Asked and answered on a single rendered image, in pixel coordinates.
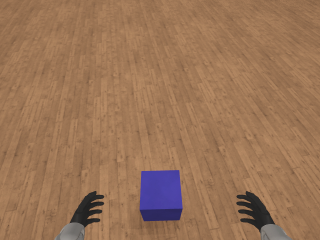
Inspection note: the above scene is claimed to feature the right robot hand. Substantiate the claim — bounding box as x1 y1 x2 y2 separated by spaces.
236 191 275 233

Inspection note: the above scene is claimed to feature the left robot hand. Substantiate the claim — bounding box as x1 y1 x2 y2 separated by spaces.
70 191 104 228

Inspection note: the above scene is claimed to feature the right robot forearm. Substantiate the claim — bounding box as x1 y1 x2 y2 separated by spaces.
260 224 292 240

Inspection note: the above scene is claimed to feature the left robot forearm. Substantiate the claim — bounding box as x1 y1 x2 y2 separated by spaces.
54 222 85 240

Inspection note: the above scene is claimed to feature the carton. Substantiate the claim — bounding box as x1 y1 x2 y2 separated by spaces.
139 170 183 221

